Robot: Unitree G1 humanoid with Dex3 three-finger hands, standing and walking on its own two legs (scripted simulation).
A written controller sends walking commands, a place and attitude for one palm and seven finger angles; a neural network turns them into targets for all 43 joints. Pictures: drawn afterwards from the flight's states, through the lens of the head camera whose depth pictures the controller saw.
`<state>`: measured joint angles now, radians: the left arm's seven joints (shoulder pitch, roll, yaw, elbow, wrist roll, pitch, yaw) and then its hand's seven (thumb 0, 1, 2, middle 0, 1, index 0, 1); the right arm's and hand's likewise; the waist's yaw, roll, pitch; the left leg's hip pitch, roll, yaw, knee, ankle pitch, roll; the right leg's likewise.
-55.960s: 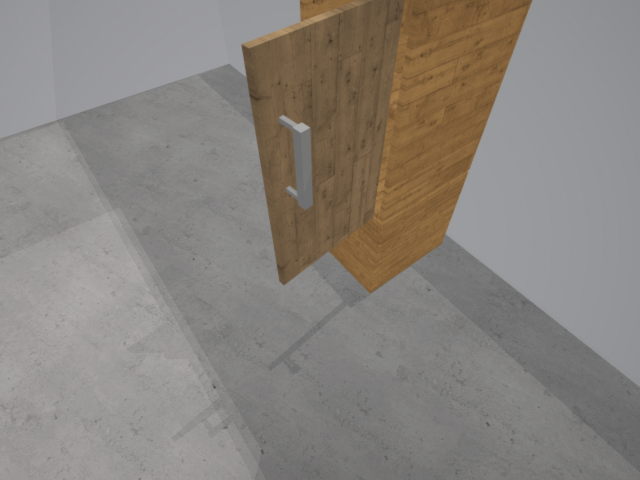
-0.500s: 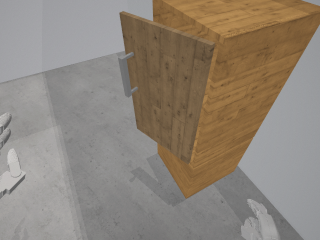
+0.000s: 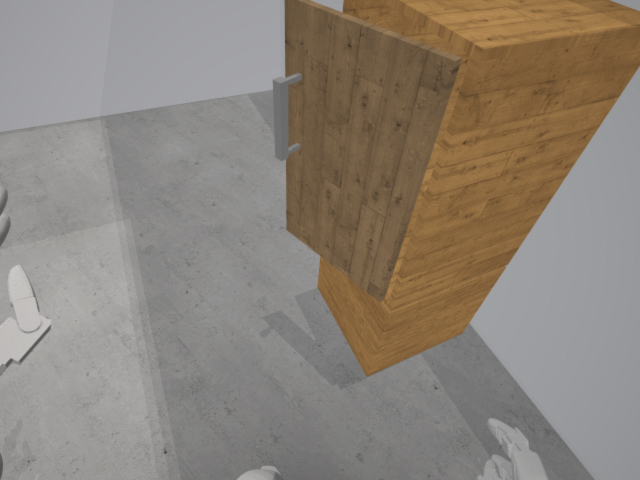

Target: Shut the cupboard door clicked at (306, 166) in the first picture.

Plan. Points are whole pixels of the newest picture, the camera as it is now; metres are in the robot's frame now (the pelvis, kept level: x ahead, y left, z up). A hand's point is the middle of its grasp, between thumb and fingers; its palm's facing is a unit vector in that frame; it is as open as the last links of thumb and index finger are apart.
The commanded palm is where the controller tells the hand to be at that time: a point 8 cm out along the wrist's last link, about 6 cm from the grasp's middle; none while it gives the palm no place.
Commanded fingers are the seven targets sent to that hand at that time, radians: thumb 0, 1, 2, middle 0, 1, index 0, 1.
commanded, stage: step back with the hand held close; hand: left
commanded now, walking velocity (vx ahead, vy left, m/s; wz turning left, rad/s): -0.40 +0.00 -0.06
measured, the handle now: (288, 118) +0.77 +0.12 +0.06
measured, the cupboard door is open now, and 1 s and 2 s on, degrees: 21 21 21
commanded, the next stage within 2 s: stop stepping back and stand still in 0.38 s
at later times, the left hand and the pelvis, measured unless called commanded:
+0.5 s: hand out of the picture +0.12 +0.28 +0.19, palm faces +0.36 -0.84 -0.42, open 7.4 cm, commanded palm +0.05 +0.32 +0.20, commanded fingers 0.00 0.90 0.90 -0.20 -0.30 -0.20 -0.30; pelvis -0.09 +0.02 +0.00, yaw +0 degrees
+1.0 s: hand out of the picture +0.04 +0.31 +0.21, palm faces +0.31 -0.83 -0.46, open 7.4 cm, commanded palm +0.00 +0.35 +0.20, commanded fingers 0.00 0.90 0.90 -0.20 -0.30 -0.20 -0.30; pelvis -0.18 +0.07 +0.01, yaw -9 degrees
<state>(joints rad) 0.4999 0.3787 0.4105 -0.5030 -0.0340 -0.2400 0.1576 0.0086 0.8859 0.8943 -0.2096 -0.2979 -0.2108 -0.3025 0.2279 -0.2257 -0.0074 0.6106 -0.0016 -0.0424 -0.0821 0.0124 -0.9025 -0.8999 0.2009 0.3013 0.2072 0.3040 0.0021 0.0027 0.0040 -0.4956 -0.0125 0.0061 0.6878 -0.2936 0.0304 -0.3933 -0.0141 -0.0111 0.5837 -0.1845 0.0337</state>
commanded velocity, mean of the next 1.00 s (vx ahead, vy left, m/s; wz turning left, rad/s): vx -0.08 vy -0.06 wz -0.03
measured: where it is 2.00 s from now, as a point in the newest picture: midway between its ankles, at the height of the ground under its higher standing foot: outside the picture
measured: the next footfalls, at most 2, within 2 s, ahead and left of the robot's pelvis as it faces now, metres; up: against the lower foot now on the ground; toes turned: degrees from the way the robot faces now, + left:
right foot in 0.26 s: -0.08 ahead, -0.13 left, +0.00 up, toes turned +0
left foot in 0.62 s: +0.04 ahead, +0.09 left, +0.00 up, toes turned -7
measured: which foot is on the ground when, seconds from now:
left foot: down 0.00-0.52, up 0.54-0.60, down 0.62-0.88, up 0.90-1.00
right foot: down 0.00-0.04, up 0.06-0.24, down 0.26-0.64, up 0.66-0.88, down 0.90-1.00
